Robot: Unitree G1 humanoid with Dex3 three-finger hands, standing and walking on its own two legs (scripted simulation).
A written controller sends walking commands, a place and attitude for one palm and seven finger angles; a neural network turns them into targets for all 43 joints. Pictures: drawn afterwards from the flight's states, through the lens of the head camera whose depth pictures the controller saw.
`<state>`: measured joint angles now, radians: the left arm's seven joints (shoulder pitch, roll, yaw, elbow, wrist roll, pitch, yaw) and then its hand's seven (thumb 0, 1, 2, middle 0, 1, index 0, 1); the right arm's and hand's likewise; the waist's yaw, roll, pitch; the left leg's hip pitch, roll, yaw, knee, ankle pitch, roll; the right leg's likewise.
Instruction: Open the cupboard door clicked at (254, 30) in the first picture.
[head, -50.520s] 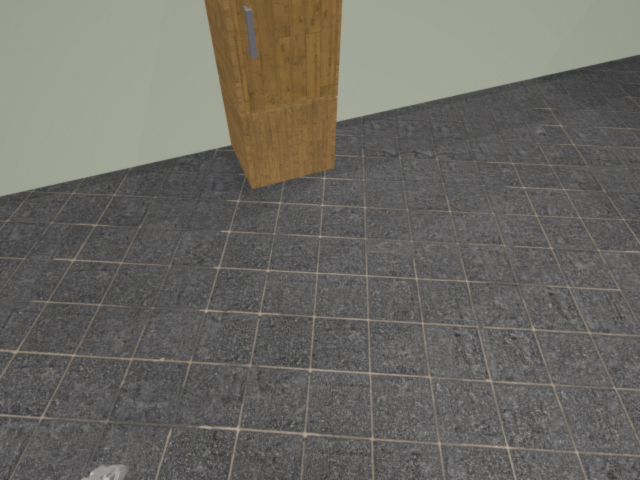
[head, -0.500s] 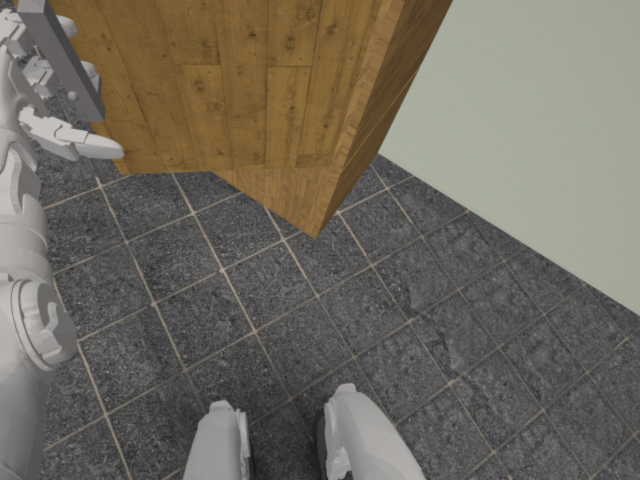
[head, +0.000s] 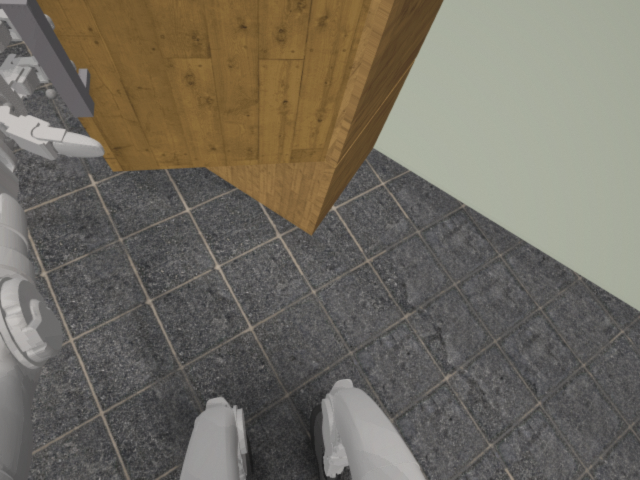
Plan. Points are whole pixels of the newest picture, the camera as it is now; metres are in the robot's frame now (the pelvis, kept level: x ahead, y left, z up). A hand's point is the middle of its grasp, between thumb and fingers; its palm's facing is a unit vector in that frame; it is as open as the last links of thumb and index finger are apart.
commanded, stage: close the thumb around the handle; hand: left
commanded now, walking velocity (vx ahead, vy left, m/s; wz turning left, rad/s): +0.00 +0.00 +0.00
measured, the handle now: (57, 47) +0.60 +0.24 +0.06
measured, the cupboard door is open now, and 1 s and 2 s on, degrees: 41 42 88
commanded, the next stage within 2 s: pull the door open along its arc in 0.72 s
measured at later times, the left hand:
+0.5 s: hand (60, 86) +0.55 +0.23 +0.06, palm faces +0.03 -1.00 -0.02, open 7.9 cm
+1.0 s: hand (79, 95) +0.54 +0.21 +0.06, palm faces +0.04 -1.00 -0.02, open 5.7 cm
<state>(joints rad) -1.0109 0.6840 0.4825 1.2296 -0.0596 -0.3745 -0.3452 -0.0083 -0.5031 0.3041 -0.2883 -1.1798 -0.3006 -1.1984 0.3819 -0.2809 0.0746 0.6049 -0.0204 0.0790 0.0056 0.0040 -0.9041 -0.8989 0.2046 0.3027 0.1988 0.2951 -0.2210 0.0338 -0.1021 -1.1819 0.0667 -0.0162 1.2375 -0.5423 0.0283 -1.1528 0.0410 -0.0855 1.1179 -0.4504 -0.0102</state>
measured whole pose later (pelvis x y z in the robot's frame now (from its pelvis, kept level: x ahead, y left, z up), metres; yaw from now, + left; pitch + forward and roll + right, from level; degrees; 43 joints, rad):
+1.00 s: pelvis +0.01 +0.00 +0.00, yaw +0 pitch +28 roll -5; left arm -0.95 0.60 0.47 1.16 -0.06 -0.38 -0.27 0.00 0.73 0.81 -0.36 -1.35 -0.35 -1.35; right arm 0.39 -0.27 0.06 0.60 -0.03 0.08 0.02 0.00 -0.90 -0.90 0.20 0.30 0.20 0.30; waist -0.22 0.04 -0.11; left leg -1.16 0.07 0.00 1.22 -0.55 0.03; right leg -1.14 0.04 -0.07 1.11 -0.45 -0.01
